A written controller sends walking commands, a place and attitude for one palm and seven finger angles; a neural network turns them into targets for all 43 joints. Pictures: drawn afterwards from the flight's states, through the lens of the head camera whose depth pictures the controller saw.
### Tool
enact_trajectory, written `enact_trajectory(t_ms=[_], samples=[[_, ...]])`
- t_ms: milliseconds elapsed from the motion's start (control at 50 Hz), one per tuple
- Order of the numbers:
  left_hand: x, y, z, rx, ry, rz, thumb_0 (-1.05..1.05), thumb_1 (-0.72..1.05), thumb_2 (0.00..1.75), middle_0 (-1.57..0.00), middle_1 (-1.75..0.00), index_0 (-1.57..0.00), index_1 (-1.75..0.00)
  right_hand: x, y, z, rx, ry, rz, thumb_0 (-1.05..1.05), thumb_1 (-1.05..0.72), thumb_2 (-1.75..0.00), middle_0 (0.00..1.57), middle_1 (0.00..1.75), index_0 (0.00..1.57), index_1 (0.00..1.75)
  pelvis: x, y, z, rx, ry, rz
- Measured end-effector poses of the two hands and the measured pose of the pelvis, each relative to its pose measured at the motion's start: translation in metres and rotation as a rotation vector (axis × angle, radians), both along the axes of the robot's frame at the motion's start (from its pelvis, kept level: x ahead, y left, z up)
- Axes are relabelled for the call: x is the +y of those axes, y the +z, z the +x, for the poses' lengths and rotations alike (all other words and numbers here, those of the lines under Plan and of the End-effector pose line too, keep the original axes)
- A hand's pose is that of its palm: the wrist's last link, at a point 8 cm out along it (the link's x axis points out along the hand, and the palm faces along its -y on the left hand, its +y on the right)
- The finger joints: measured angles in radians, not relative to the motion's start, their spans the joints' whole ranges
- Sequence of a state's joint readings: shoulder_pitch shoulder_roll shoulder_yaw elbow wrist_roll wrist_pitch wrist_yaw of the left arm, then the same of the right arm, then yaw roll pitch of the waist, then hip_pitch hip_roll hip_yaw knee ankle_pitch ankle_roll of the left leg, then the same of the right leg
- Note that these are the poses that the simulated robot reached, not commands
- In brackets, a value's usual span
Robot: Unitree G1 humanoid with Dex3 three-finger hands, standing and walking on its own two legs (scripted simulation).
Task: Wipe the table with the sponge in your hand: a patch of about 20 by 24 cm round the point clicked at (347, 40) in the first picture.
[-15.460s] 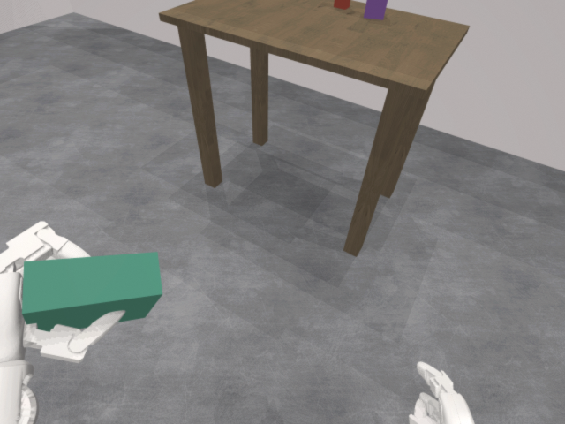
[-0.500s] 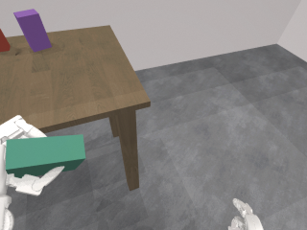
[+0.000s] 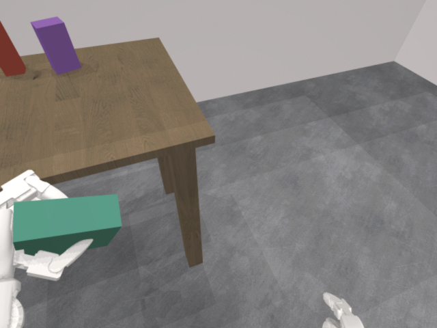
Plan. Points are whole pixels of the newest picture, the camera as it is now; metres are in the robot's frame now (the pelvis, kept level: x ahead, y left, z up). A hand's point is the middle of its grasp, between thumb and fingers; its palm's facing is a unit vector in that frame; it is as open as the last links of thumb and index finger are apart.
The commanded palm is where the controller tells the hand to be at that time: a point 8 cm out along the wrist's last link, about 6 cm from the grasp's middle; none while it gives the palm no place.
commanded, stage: come to a stop and stand still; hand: left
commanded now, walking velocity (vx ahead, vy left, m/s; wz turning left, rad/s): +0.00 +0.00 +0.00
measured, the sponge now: (83, 225) +0.22 +0.22 +0.14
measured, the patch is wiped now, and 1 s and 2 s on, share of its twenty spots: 0.00 0.00 0.00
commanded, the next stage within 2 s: look again from close up in 0.70 s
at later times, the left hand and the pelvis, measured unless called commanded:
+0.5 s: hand (59, 206) +0.24 +0.25 +0.15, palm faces +0.40 -0.84 -0.38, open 8.9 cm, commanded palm +0.19 +0.29 +0.18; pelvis +0.03 +0.01 +0.00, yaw +0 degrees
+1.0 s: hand (45, 177) +0.27 +0.28 +0.18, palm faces +0.41 -0.84 -0.36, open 8.9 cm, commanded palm +0.20 +0.30 +0.18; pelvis +0.03 +0.02 +0.00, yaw -2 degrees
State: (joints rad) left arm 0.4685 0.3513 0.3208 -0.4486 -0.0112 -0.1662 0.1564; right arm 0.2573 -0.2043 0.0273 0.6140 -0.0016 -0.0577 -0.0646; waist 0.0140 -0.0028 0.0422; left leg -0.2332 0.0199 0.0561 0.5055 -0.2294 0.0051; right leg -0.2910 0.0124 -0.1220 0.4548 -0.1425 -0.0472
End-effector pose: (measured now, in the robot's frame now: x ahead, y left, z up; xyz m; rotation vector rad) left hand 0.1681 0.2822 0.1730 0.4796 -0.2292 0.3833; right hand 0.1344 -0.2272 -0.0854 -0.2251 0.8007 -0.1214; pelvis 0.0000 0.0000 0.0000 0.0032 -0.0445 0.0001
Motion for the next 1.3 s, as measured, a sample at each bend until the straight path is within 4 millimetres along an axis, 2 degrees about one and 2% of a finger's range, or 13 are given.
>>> enact_trajectory(t_ms=[180,440,620,800,820,860,920,980,1060,1160,1220,1300], samples=[[0.0,-0.003,0.007,-0.003,-0.015,-0.02,0.0,-0.41,1.06,-0.87,-1.37,-0.86,-1.36,0.005,0.001,0.007,-0.018,0.002,0.0,0.01,-0.91,-0.9,0.2,0.3,0.21,0.3,0.006,-0.001,0.004,0.007,-0.003,-0.003],[0.008,-0.004,0.027,0.003,-0.006,-0.031,0.0,-0.41,1.06,-0.87,-1.37,-0.86,-1.36,0.016,0.004,0.034,-0.037,0.011,0.013,0.01,-0.91,-0.9,0.2,0.3,0.21,0.3,0.012,0.001,0.023,0.021,-0.004,-0.005],[0.009,-0.004,0.037,0.003,-0.016,-0.035,0.0,-0.41,1.06,-0.87,-1.37,-0.86,-1.36,0.017,0.008,0.052,-0.051,0.012,0.008,0.01,-0.91,-0.9,0.2,0.3,0.21,0.3,0.013,0.001,0.033,0.026,-0.003,-0.008],[0.008,-0.003,0.04,0.001,-0.014,-0.036,0.0,-0.41,1.06,-0.87,-1.37,-0.86,-1.36,0.015,0.009,0.058,-0.053,0.01,0.003,0.01,-0.91,-0.9,0.2,0.3,0.21,0.3,0.012,0.001,0.037,0.029,-0.001,-0.008],[0.012,0.004,0.043,-0.005,-0.021,0.034,0.0,-0.41,1.06,-0.87,-1.37,-0.86,-1.36,0.015,0.009,0.057,-0.055,0.026,-0.006,0.01,-0.91,-0.9,0.2,0.3,0.21,0.3,0.011,0.0,0.035,0.028,0.002,-0.012],[0.032,0.02,0.053,-0.078,-0.011,0.115,0.0,-0.41,1.06,-0.87,-1.37,-0.86,-1.36,0.017,0.007,0.054,-0.042,0.055,-0.007,0.01,-0.91,-0.9,0.2,0.3,0.21,0.3,0.008,-0.001,0.03,0.03,0.011,-0.01],[0.052,0.029,0.062,-0.152,0.044,0.065,0.0,-0.41,1.06,-0.87,-1.37,-0.86,-1.36,0.019,0.008,0.049,-0.053,0.063,0.018,0.01,-0.91,-0.9,0.2,0.3,0.21,0.3,0.011,0.0,0.026,0.021,-0.006,-0.005],[0.04,0.023,0.063,-0.132,-0.012,0.014,0.0,-0.41,1.06,-0.87,-1.37,-0.86,-1.37,0.021,0.013,0.045,-0.09,0.038,0.037,0.01,-0.91,-0.9,0.2,0.3,0.21,0.3,0.021,0.002,0.029,0.018,-0.026,-0.004],[0.02,0.0,0.059,-0.024,-0.121,-0.018,0.0,-0.41,1.06,-0.87,-1.37,-0.86,-1.37,0.026,0.018,0.042,-0.1,0.01,0.03,0.01,-0.91,-0.9,0.2,0.3,0.21,0.3,0.029,0.004,0.035,0.021,-0.034,0.0],[0.036,-0.015,0.059,0.029,-0.086,-0.03,0.0,-0.41,1.06,-0.86,-1.38,-0.86,-1.37,0.033,0.02,0.046,-0.079,0.03,0.002,0.01,-0.91,-0.9,0.2,0.3,0.21,0.3,0.032,0.004,0.042,0.02,-0.024,-0.005],[0.048,-0.01,0.062,-0.016,-0.043,-0.04,0.0,-0.41,1.06,-0.86,-1.38,-0.86,-1.37,0.038,0.022,0.056,-0.082,0.062,-0.013,0.01,-0.91,-0.9,0.2,0.3,0.21,0.3,0.035,0.004,0.046,0.02,-0.018,-0.012],[0.052,-0.002,0.069,-0.086,-0.041,-0.053,0.0,-0.41,1.06,-0.86,-1.38,-0.86,-1.37,0.044,0.026,0.075,-0.107,0.087,-0.029,0.01,-0.91,-0.9,0.2,0.3,0.21,0.3,0.042,0.001,0.056,0.027,-0.012,-0.022]])
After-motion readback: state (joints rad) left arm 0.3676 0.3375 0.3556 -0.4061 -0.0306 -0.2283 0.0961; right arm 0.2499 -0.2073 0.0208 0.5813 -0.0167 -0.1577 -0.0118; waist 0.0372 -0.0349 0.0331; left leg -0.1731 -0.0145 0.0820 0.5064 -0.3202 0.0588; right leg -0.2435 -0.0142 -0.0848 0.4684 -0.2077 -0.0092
